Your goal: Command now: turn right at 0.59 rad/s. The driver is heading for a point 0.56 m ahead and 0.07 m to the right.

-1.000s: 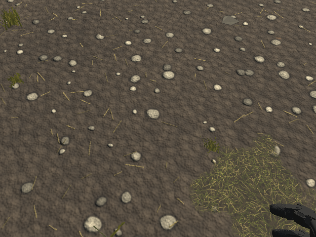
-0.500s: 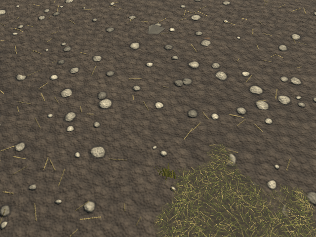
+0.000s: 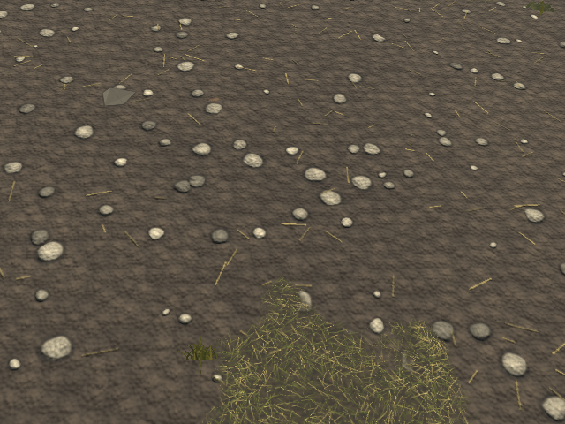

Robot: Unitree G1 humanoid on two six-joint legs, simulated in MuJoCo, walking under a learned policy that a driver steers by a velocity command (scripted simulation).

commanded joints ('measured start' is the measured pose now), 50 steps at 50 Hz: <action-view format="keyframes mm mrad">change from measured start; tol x16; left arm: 1 62 85 33 -33 -2 7 0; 50 41 90 22 -15 32 -45 1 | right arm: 1 -119 -110 -16 -111 18 -14 -17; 50 -44 -125 -14 -177 40 21 4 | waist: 1 39 158 -41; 14 0 243 -89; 18 63 -236 -168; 35 9 -87 -64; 43 33 239 -37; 50 14 -153 -61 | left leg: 1 107 243 -170 -167 336 171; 14 178 313 0 -72 408 163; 16 15 241 112 125 220 42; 17 -307 111 195 462 -326 -66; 19 -420 41 -26 730 -396 -86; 24 -323 35 -28 686 -107 -95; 34 -18 54 -1 171 -89 -78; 38 122 130 -109 -40 393 -3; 46 -81 129 -273 -42 136 92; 50 -261 -30 -36 330 -150 -20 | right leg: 1 -100 -60 -20 251 32 50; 13 167 -144 -203 -348 58 16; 16 481 -141 -140 -645 394 -83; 17 672 -422 240 -625 840 -197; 18 570 -548 385 -642 883 -392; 40 330 -99 -99 -488 165 -41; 47 371 -145 -107 -490 180 -84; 50 433 -438 178 -683 334 -257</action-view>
